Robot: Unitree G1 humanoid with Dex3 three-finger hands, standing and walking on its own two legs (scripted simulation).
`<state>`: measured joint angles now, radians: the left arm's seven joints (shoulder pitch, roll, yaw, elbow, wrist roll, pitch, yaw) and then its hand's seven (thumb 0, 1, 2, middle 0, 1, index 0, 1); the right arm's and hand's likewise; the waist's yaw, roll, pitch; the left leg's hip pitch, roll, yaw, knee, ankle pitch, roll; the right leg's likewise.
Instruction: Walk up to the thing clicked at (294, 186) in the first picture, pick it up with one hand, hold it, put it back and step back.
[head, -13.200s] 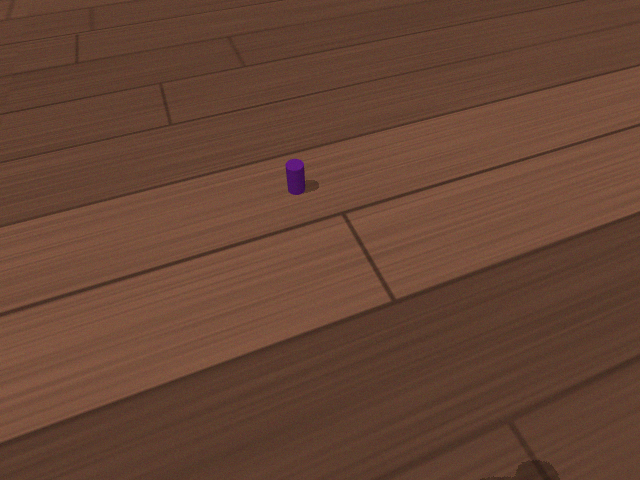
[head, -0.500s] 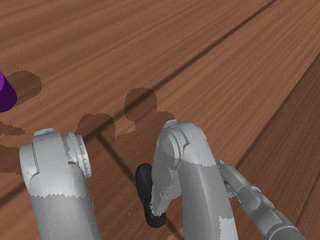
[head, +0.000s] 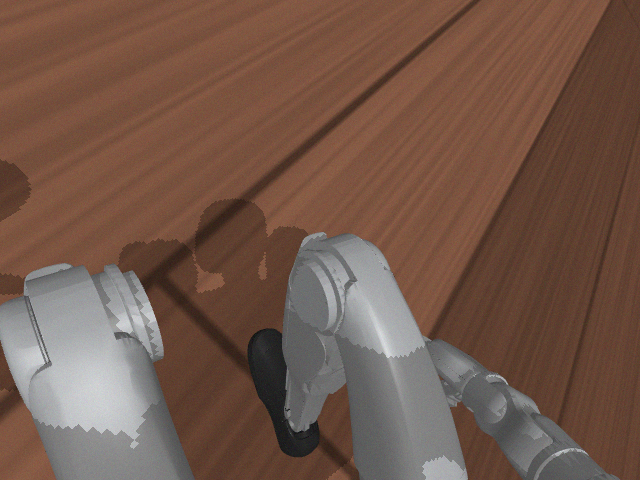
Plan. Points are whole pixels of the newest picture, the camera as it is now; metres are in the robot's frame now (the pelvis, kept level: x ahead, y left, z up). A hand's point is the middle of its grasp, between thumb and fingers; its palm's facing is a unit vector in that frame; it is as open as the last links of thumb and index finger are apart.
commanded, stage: close in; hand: left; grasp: from the side
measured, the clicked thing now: out of the picture +0.42 +0.34 -0.20
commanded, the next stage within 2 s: rest palm in 0.02 s
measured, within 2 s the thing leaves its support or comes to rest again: leaves its support in 1.26 s
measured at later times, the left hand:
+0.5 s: hand out of the picture +0.39 +0.34 -0.18, palm faces +0.44 -0.90 -0.03, open 15.1 cm
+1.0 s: hand out of the picture +0.40 +0.34 -0.17, palm faces +0.47 -0.88 -0.01, open 10.8 cm
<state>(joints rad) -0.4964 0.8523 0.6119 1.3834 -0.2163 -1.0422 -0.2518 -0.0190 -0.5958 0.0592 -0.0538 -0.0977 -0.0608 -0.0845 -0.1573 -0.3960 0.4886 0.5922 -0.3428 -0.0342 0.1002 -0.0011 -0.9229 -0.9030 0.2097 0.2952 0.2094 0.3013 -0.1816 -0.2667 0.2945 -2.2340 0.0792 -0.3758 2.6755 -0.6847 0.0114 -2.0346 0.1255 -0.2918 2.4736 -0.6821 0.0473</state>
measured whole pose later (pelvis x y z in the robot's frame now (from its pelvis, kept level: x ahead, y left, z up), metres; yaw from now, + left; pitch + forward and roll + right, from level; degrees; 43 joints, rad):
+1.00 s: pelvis +0.00 +0.00 +0.00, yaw -1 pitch +10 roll -16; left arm -0.59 0.89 0.63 1.44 -0.20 -1.05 -0.14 0.00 -0.09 0.62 -0.57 -0.67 -0.57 -0.68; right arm -0.20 -0.39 0.54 0.54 -0.35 0.02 0.10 0.00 -0.88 -0.90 0.21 0.29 0.21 0.30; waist -0.21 -0.30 0.33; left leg -2.23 0.09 -0.40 2.68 -0.70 0.00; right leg -2.04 0.14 -0.31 2.47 -0.67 0.05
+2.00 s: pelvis +0.02 -0.01 +0.04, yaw +5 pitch +25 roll -11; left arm -0.48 0.60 0.51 0.85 -0.22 -0.65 -0.20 -0.02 -0.57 0.97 -0.69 -1.06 -0.70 -1.08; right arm -0.02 -0.30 0.21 0.61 -0.14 0.06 0.08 0.00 -0.88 -0.90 0.21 0.30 0.21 0.30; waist -0.10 -0.09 0.03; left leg -2.27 0.08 -0.23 2.48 -0.69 -0.01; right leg -2.11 0.07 -0.20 2.38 -0.73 -0.01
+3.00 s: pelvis +0.02 -0.02 +0.09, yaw +9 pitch +31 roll -7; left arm -0.56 0.48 0.52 0.84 -0.17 -0.58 -0.20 -0.02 -0.61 1.02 -0.69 -1.07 -0.70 -1.09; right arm 0.06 -0.28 0.08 0.67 -0.08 0.03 0.05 0.00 -0.89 -0.90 0.21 0.29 0.21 0.30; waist -0.08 -0.03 -0.08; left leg -2.19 0.08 -0.13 2.30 -0.67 -0.01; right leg -2.07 0.05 -0.12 2.26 -0.74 -0.02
